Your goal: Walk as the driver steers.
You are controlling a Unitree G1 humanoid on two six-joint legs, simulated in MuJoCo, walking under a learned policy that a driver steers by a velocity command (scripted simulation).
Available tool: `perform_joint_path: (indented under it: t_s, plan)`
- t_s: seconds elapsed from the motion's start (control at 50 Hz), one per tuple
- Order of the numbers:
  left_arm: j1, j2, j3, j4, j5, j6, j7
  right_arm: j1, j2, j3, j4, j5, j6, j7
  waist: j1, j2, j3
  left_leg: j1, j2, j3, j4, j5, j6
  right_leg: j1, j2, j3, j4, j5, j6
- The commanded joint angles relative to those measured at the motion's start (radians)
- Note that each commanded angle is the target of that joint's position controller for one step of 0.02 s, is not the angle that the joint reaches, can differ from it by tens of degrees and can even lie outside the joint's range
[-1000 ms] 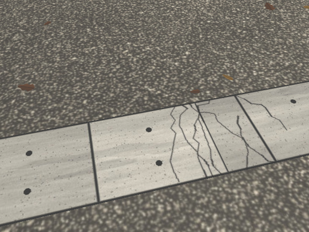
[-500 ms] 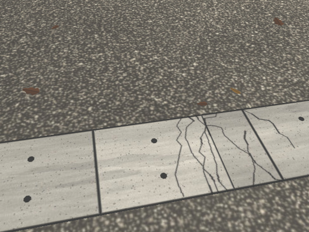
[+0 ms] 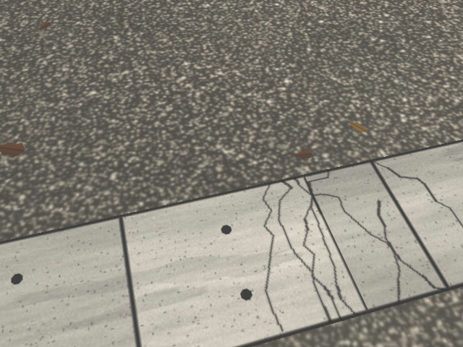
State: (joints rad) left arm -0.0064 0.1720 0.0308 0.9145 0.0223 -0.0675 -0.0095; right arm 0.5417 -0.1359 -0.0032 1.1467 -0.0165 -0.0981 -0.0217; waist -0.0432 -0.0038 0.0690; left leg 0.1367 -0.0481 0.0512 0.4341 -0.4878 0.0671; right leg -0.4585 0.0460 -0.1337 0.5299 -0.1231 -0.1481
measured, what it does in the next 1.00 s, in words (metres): walks ahead, turning left: left foot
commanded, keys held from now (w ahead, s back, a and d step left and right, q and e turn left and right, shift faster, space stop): w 0.08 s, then w+q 0.74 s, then w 0.18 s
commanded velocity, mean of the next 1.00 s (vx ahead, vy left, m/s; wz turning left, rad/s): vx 0.49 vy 0.00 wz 0.38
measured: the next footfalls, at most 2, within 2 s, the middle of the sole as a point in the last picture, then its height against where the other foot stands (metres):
left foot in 0.54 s outside the picture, level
right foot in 1.08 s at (206, 230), level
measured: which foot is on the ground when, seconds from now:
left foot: down 0.00-0.00, up 0.02-0.52, down 0.54-1.00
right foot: down 0.00-0.56, up 0.58-1.00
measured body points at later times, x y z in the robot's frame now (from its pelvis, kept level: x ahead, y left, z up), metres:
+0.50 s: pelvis +0.28 +0.01 +0.01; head +0.32 +0.02 +0.46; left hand +0.16 +0.22 -0.13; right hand +0.48 -0.17 -0.12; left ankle +0.41 +0.10 -0.70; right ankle +0.12 -0.06 -0.71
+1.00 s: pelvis +0.56 +0.08 +0.02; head +0.59 +0.11 +0.47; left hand +0.67 +0.36 -0.08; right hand +0.62 -0.19 -0.11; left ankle +0.41 +0.09 -0.72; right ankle +0.76 +0.02 -0.68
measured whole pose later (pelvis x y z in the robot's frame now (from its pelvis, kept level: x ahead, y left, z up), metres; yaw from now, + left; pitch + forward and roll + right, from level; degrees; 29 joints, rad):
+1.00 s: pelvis +0.56 +0.08 +0.02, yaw +25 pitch +2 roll +0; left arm 0.01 0.23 0.03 0.77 0.03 -0.04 -0.03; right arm 0.45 -0.23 -0.06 0.95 -0.01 -0.07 -0.01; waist -0.09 -0.04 0.04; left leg 0.07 -0.14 -0.14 0.23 -0.31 0.12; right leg -0.62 -0.06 -0.02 0.64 -0.02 0.00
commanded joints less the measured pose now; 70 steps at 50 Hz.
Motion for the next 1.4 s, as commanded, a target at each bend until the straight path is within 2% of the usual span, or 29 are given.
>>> perform_joint_path:
  t_s: [0.02, 0.04, 0.06, 0.08, 0.12, 0.16, 0.22, 0.4, 0.46, 0.52, 0.54, 0.56, 0.58, 0.6, 0.64, 0.66, 0.7, 0.76, 0.96, 1.02, 1.06, 1.08, 1.1, 1.12, 1.14, 1.16, 1.18, 1.26, 1.4]
  plan:
    - [0.516, 0.274, 0.084, 0.095, 0.040, -0.003, 0.017, 0.105, -0.014, -0.005, -0.074, 0.027, -0.002, 0.015, 0.149, -0.175, -0.321, -0.636, -0.009, 0.004, 0.906, -0.005, 0.022, 0.803, -0.459, 0.730, -0.146, -0.193, -0.223]
    - [0.445, 0.239, 0.082, 0.093, -0.005, 0.008, 0.005, 0.028, -0.125, -0.034, -0.080, 0.013, 0.005, 0.016, 0.156, -0.058, -0.290, -0.748, 0.000, -0.109, 0.994, 0.019, 0.041, 0.722, -0.433, 0.862, -0.285, -0.387, -0.239]
    - [0.320, 0.181, 0.065, 0.072, -0.017, 0.005, 0.004, -0.087, -0.142, -0.041, -0.126, 0.004, 0.003, 0.019, 0.109, -0.043, -0.111, -0.802, 0.064, -0.107, 0.952, 0.127, 0.049, 0.562, -0.405, 0.696, -0.325, -0.426, -0.195]
    - [0.265, 0.119, 0.049, 0.065, -0.014, -0.007, -0.001, -0.142, -0.134, -0.043, -0.139, -0.002, -0.001, 0.022, 0.087, 0.008, -0.035, -0.764, 0.095, -0.104, 0.891, 0.190, 0.049, 0.426, -0.362, 0.588, -0.362, -0.299, -0.160]
    - [0.275, 0.053, 0.027, 0.090, -0.006, -0.029, 0.009, -0.105, -0.086, -0.041, -0.122, -0.016, 0.023, 0.028, 0.020, 0.015, -0.006, -0.638, 0.129, -0.111, 0.803, 0.213, 0.032, 0.274, -0.291, 0.392, -0.385, -0.088, -0.093]
    - [0.331, 0.062, 0.023, 0.114, -0.006, -0.048, 0.016, -0.094, -0.058, -0.041, -0.122, -0.019, 0.047, 0.036, 0.002, -0.005, -0.002, -0.617, 0.131, -0.102, 0.755, 0.221, 0.018, 0.245, -0.270, 0.292, -0.397, 0.031, -0.070]
    - [0.387, 0.099, 0.026, 0.125, -0.005, -0.059, 0.018, -0.211, -0.076, -0.048, -0.170, -0.017, 0.068, 0.046, 0.008, -0.032, 0.033, -0.732, 0.147, -0.084, 0.680, 0.322, 0.009, 0.269, -0.250, 0.185, -0.428, 0.092, -0.036]
    - [0.529, 0.107, 0.012, 0.145, -0.008, -0.055, 0.042, -0.547, -0.063, -0.028, -0.302, -0.004, 0.057, 0.063, 0.092, -0.053, 0.055, -0.766, 0.088, 0.077, 0.229, 0.512, 0.021, 0.482, -0.245, -0.019, -0.368, 0.485, 0.037]
    - [0.526, 0.136, 0.018, 0.148, -0.004, -0.045, 0.058, -0.510, -0.088, -0.040, -0.304, -0.011, 0.055, 0.058, 0.057, -0.078, 0.010, -0.682, 0.022, 0.123, 0.184, 0.395, 0.070, 0.589, -0.275, -0.064, -0.228, 0.843, 0.048]
    - [0.482, 0.177, 0.033, 0.125, 0.004, -0.025, 0.063, -0.274, -0.147, -0.075, -0.236, -0.018, 0.051, 0.049, -0.052, -0.115, -0.119, -0.430, -0.051, 0.121, 0.127, 0.277, 0.147, 0.578, -0.298, -0.085, 0.142, 0.966, 0.042]
    - [0.448, 0.185, 0.037, 0.104, -0.001, -0.023, 0.054, -0.150, -0.189, -0.097, -0.202, -0.030, 0.046, 0.044, -0.125, -0.082, -0.172, -0.236, -0.021, 0.046, 0.033, 0.290, 0.189, 0.441, -0.279, -0.101, 0.384, 0.765, 0.055]
    - [0.450, 0.114, 0.025, 0.051, -0.012, -0.027, 0.038, -0.098, -0.289, -0.127, -0.205, -0.036, 0.050, 0.033, -0.112, 0.086, -0.257, 0.019, 0.246, -0.320, 0.023, 0.260, 0.286, 0.123, -0.175, -0.107, 0.740, 0.110, 0.088]
    - [0.419, 0.114, 0.030, -0.014, -0.021, -0.035, 0.023, -0.126, -0.328, -0.135, -0.219, -0.018, 0.063, 0.040, -0.066, 0.172, -0.314, 0.161, 0.408, -0.805, -0.121, 0.299, 0.423, -0.191, 0.017, 0.072, 0.984, -0.412, 0.113]
    - [0.313, 0.143, 0.034, -0.040, -0.008, -0.047, 0.017, -0.171, -0.299, -0.128, -0.216, 0.003, 0.068, 0.036, -0.055, 0.037, -0.182, 0.071, 0.372, -0.662, -0.161, 0.271, 0.374, -0.301, -0.074, 0.179, 0.945, -0.300, 0.098]
    - [0.300, 0.137, 0.034, -0.044, -0.012, -0.058, 0.015, -0.264, -0.210, -0.104, -0.230, 0.003, 0.061, 0.030, 0.026, -0.066, -0.040, -0.164, 0.294, -0.470, -0.210, 0.440, 0.277, -0.226, -0.136, 0.168, 0.772, -0.180, 0.108]
    - [0.312, 0.129, 0.034, -0.046, 0.006, -0.041, 0.016, -0.280, -0.188, -0.095, -0.234, 0.010, 0.052, 0.023, 0.056, -0.065, -0.028, -0.235, 0.247, -0.398, -0.215, 0.537, 0.251, -0.168, -0.151, 0.169, 0.714, -0.175, 0.126]
    - [0.325, 0.110, 0.032, -0.053, 0.028, -0.001, 0.008, -0.262, -0.192, -0.090, -0.233, 0.018, 0.031, 0.019, 0.079, -0.026, -0.047, -0.286, 0.194, -0.326, -0.215, 0.663, 0.233, -0.109, -0.157, 0.157, 0.641, -0.173, 0.158]
    - [0.230, 0.110, 0.031, -0.103, 0.027, 0.023, -0.001, -0.200, -0.236, -0.098, -0.228, 0.020, 0.021, 0.020, 0.062, 0.018, -0.038, -0.302, 0.150, -0.286, -0.220, 0.738, 0.206, -0.156, -0.155, 0.126, 0.530, -0.088, 0.191]
    - [-0.104, 0.112, 0.005, -0.238, 0.009, 0.012, -0.022, -0.018, -0.222, -0.081, -0.215, 0.002, 0.026, 0.006, -0.064, 0.083, -0.009, -0.065, 0.168, -0.305, -0.192, 0.836, 0.135, -0.220, -0.089, 0.085, 0.106, 0.129, 0.147]
    - [-0.018, 0.150, 0.015, -0.228, 0.004, -0.002, -0.016, -0.072, -0.255, -0.084, -0.225, -0.003, 0.016, -0.002, 0.003, 0.095, -0.022, -0.055, 0.200, -0.297, -0.128, 1.007, 0.104, -0.043, -0.053, 0.093, 0.006, 0.057, 0.090]
    - [0.215, 0.193, 0.036, -0.156, -0.001, -0.014, 0.004, -0.106, -0.278, -0.087, -0.226, -0.008, 0.011, 0.003, 0.109, 0.076, -0.131, -0.065, 0.162, -0.256, 0.117, 1.180, 0.076, 0.222, -0.002, 0.075, -0.064, 0.025, 0.051]
    - [0.366, 0.227, 0.048, -0.122, 0.014, -0.023, 0.018, -0.108, -0.258, -0.082, -0.238, -0.003, 0.008, 0.009, 0.172, 0.037, -0.229, -0.198, 0.123, -0.234, 0.332, 0.979, 0.066, 0.456, -0.103, 0.169, -0.069, 0.008, 0.017]
    - [0.471, 0.339, 0.076, -0.117, 0.042, -0.023, 0.023, 0.016, -0.162, -0.062, -0.257, 0.037, 0.008, 0.016, 0.140, -0.177, -0.390, -0.485, -0.021, -0.152, 0.708, 0.478, 0.020, 0.748, -0.391, 0.600, -0.080, -0.063, -0.108]
    - [0.442, 0.307, 0.077, -0.098, 0.018, -0.005, 0.007, 0.045, -0.207, -0.070, -0.241, 0.025, 0.011, 0.014, 0.112, -0.217, -0.393, -0.649, -0.088, -0.155, 0.863, -0.022, 0.021, 0.738, -0.465, 0.888, -0.228, -0.103, -0.163]
    - [0.331, 0.235, 0.061, -0.117, -0.001, 0.000, 0.001, -0.033, -0.227, -0.074, -0.247, -0.001, 0.019, 0.013, 0.072, -0.093, -0.204, -0.714, -0.016, -0.177, 0.902, 0.058, 0.024, 0.571, -0.428, 0.770, -0.256, -0.231, -0.145]
    - [0.261, 0.170, 0.045, -0.127, -0.004, -0.003, -0.003, -0.118, -0.216, -0.068, -0.265, -0.010, 0.018, 0.021, 0.067, -0.007, -0.104, -0.716, 0.024, -0.170, 0.846, 0.128, 0.023, 0.436, -0.381, 0.633, -0.287, -0.214, -0.120]
    - [0.246, 0.147, 0.036, -0.118, 0.002, -0.009, -0.003, -0.155, -0.199, -0.066, -0.277, -0.010, 0.021, 0.029, 0.050, -0.012, -0.052, -0.700, 0.055, -0.158, 0.789, 0.157, 0.024, 0.357, -0.331, 0.532, -0.318, -0.141, -0.091]
    - [0.320, 0.145, 0.031, -0.056, -0.011, -0.039, -0.004, -0.150, -0.163, -0.056, -0.278, -0.028, 0.051, 0.050, 0.010, -0.071, -0.051, -0.653, 0.096, -0.105, 0.686, 0.209, -0.005, 0.285, -0.256, 0.353, -0.370, 0.103, -0.067]
    - [0.451, 0.157, 0.031, 0.002, -0.023, -0.037, -0.003, -0.457, -0.132, -0.032, -0.381, -0.022, 0.051, 0.060, 0.069, -0.059, 0.006, -0.765, 0.132, -0.019, 0.351, 0.436, -0.065, 0.336, -0.196, 0.247, -0.406, 0.241, -0.051]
